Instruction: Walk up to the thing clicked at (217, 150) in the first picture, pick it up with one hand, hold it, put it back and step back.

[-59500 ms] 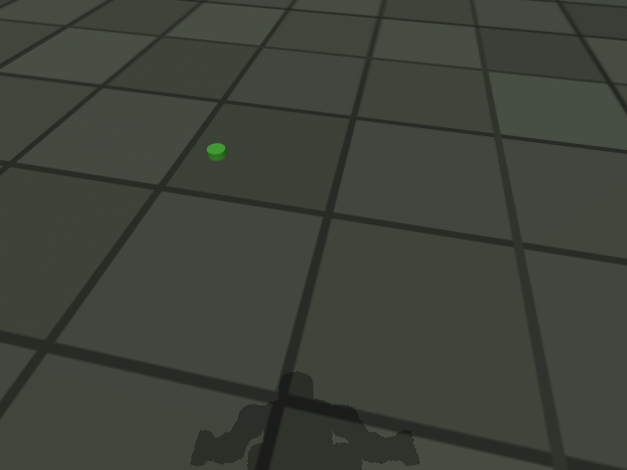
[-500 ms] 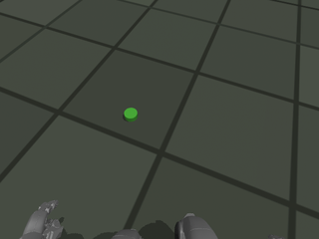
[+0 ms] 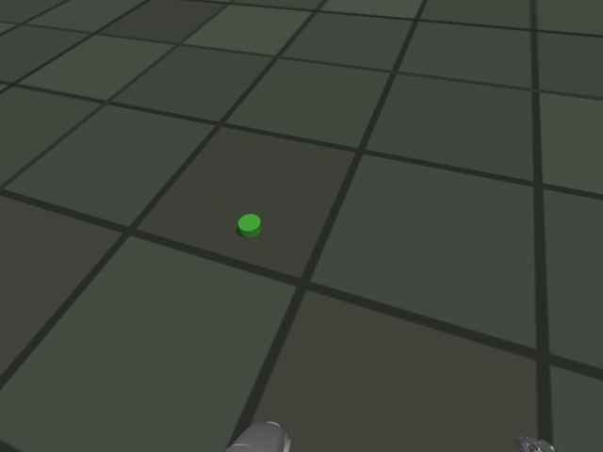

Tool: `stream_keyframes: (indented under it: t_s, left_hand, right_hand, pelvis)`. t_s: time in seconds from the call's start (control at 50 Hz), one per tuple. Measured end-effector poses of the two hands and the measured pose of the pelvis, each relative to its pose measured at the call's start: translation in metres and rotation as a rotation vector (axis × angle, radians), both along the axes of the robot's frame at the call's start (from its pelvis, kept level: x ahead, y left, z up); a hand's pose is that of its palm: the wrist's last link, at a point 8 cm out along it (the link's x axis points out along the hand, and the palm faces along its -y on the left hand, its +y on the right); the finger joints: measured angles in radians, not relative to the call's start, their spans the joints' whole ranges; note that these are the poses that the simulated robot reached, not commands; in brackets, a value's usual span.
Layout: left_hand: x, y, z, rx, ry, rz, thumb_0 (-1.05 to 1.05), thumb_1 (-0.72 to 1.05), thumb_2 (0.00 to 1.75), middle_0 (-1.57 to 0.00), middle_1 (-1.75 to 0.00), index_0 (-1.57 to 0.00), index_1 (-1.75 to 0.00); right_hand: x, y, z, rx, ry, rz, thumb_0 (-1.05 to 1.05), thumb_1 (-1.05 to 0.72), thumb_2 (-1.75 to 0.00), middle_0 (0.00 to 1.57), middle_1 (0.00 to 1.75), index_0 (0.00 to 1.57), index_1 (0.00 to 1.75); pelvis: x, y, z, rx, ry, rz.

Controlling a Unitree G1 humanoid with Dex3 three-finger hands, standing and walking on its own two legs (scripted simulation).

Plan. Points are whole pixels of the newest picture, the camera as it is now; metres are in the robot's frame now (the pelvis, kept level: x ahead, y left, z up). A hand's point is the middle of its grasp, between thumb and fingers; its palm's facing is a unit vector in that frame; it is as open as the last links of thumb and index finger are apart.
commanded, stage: step back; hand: left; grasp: from above
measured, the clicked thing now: (250, 225) +1.07 +0.32 -0.74
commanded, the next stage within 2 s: stand in 1.00 s
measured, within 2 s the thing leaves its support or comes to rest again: neither
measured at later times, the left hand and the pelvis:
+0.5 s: hand out of the picture +0.02 +0.27 -0.14, palm faces +0.09 -0.91 -0.40, open 7.4 cm; pelvis -0.02 -0.01 -0.01, yaw +5 degrees
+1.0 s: hand out of the picture +0.07 +0.30 -0.16, palm faces +0.12 -0.93 -0.36, open 7.4 cm; pelvis +0.02 +0.03 +0.00, yaw +5 degrees
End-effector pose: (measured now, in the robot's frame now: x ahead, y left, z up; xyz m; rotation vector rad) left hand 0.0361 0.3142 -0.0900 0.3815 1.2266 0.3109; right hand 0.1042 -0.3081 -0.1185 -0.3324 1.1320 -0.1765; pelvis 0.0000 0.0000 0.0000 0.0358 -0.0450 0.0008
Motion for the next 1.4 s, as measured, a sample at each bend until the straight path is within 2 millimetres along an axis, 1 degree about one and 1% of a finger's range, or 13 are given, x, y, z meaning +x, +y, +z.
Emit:
stream_keyframes:
  t_s: [0.14,0.22,0.32,0.4,0.48,0.56,0.64,0.76,0.88,1.02,1.14,1.26,1.4]
  left_hand:
    - [-0.02,0.018,0.005,0.026,-0.085,0.022,0.01,0.89,0.9,-0.21,-0.3,-0.21,-0.3]
    - [-0.035,0.03,-0.005,0.008,-0.083,0.045,0.0,0.9,0.9,-0.21,-0.3,-0.21,-0.3]
    - [-0.043,0.025,-0.01,-0.038,-0.043,0.053,0.01,0.9,0.9,-0.2,-0.3,-0.2,-0.3]
    - [-0.034,0.015,-0.012,-0.05,-0.047,0.032,0.01,0.9,0.9,-0.2,-0.3,-0.2,-0.3]
    - [-0.025,-0.001,-0.015,-0.041,-0.079,0.03,0.01,0.9,0.9,-0.2,-0.3,-0.2,-0.3]
    - [-0.024,-0.012,-0.01,-0.049,-0.094,0.055,0.0,0.9,0.9,-0.21,-0.3,-0.21,-0.3]
    - [-0.023,-0.011,-0.003,-0.047,-0.09,0.073,0.0,0.9,0.9,-0.21,-0.3,-0.21,-0.3]
    - [-0.016,0.01,-0.009,-0.038,-0.062,0.097,0.0,0.89,0.9,-0.21,-0.3,-0.21,-0.3]
    - [0.004,0.03,-0.025,-0.06,-0.053,0.1,0.01,0.9,0.9,-0.21,-0.3,-0.2,-0.3]
    - [0.024,0.031,-0.027,-0.092,-0.06,0.069,0.0,0.9,0.9,-0.2,-0.3,-0.2,-0.3]
    - [0.03,0.023,-0.02,-0.115,-0.049,0.055,0.0,0.9,0.9,-0.2,-0.3,-0.2,-0.3]
    - [0.032,0.019,-0.015,-0.116,-0.041,0.048,0.0,0.9,0.9,-0.2,-0.3,-0.2,-0.3]
    - [0.029,0.017,-0.011,-0.108,-0.036,0.042,0.0,0.9,0.9,-0.2,-0.3,-0.2,-0.3]
  right_hand:
    - [-0.062,0.001,-0.013,-0.013,0.152,0.042,0.01,-0.91,-0.9,0.2,0.3,0.2,0.3]
    - [-0.077,0.015,-0.008,-0.011,0.161,0.045,0.01,-0.91,-0.9,0.2,0.3,0.2,0.3]
    - [-0.08,0.019,0.004,-0.003,0.104,0.028,0.01,-0.9,-0.9,0.21,0.3,0.21,0.3]
    - [-0.073,0.011,0.006,-0.001,0.077,0.024,0.01,-0.9,-0.9,0.21,0.3,0.21,0.3]
    - [-0.058,-0.003,-0.005,-0.004,0.077,0.018,0.01,-0.9,-0.9,0.21,0.3,0.21,0.3]
    - [-0.038,-0.003,-0.004,-0.004,0.082,0.044,0.01,-0.91,-0.9,0.21,0.3,0.2,0.3]
    - [-0.02,0.0,-0.003,-0.004,0.083,0.077,0.01,-0.91,-0.9,0.2,0.3,0.2,0.3]
    - [-0.003,0.015,-0.006,-0.016,0.108,0.101,0.01,-0.91,-0.9,0.2,0.3,0.2,0.3]
    - [0.01,0.043,-0.004,-0.021,0.091,0.091,0.01,-0.91,-0.9,0.2,0.3,0.2,0.3]
    - [0.038,0.064,0.005,0.005,0.032,0.098,0.01,-0.91,-0.9,0.21,0.3,0.2,0.3]
    - [0.058,0.07,0.014,0.026,-0.018,0.113,0.01,-0.9,-0.9,0.21,0.3,0.2,0.3]
    - [0.06,0.064,0.019,0.026,-0.027,0.103,0.01,-0.91,-0.9,0.21,0.3,0.2,0.3]
    - [0.042,0.053,0.019,0.019,0.011,0.078,0.01,-0.91,-0.9,0.21,0.3,0.2,0.3]
  pelvis:
    - [-0.025,0.004,-0.005,-0.031,0.011,0.078]
    - [-0.033,0.01,-0.005,0.012,-0.013,0.077]
    - [-0.03,0.011,0.001,-0.02,-0.011,0.081]
    - [-0.027,0.003,0.001,-0.018,-0.011,0.073]
    - [-0.021,-0.007,-0.006,-0.05,-0.026,0.078]
    - [-0.013,-0.009,-0.002,-0.034,-0.022,0.091]
    - [-0.005,-0.005,0.003,-0.035,-0.015,0.101]
    - [0.006,0.008,-0.001,-0.036,-0.007,0.121]
    - [0.012,0.025,-0.006,-0.027,-0.008,0.102]
    - [0.02,0.031,-0.001,-0.048,-0.005,0.092]
    - [0.025,0.033,0.008,-0.043,-0.011,0.096]
    - [0.024,0.032,0.013,-0.039,-0.019,0.096]
    - [0.02,0.028,0.015,-0.039,-0.023,0.094]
